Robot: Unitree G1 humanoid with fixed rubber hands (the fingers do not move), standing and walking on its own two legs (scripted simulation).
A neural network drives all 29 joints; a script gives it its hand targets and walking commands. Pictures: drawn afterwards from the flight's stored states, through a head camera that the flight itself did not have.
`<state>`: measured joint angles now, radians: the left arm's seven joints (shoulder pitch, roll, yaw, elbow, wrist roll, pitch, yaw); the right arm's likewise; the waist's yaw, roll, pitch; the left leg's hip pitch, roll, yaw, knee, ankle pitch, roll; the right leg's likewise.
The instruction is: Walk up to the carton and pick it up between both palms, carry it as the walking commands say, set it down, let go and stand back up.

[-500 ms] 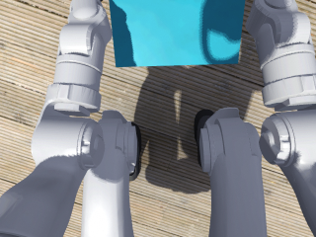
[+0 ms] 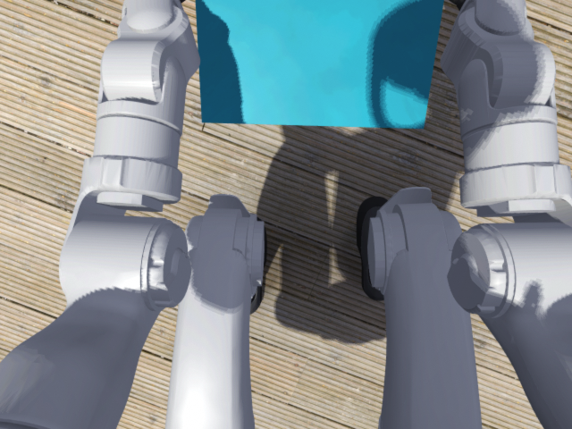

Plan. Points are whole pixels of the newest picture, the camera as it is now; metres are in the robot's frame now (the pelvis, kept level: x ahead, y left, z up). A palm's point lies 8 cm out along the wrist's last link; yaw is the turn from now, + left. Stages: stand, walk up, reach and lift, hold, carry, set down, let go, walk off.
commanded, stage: reach and lift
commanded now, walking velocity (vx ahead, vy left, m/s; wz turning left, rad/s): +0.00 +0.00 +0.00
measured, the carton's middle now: (313, 22) +0.54 -0.02 -0.20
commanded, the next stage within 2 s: none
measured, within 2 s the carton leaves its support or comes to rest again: neither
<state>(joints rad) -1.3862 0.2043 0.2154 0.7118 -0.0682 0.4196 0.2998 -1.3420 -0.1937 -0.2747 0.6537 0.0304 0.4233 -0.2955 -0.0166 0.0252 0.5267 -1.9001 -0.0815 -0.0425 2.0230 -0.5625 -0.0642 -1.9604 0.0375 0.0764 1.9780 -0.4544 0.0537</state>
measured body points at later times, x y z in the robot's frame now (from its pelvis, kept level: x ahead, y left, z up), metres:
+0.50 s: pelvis -0.01 -0.01 +0.05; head +0.32 -0.03 +0.34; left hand +0.55 +0.13 -0.05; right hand +0.53 -0.19 -0.06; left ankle +0.13 +0.13 -0.40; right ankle +0.16 -0.13 -0.40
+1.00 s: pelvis -0.01 +0.00 +0.10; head +0.29 -0.03 +0.41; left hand +0.53 +0.13 +0.02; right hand +0.50 -0.18 +0.00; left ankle +0.13 +0.13 -0.40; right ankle +0.16 -0.13 -0.40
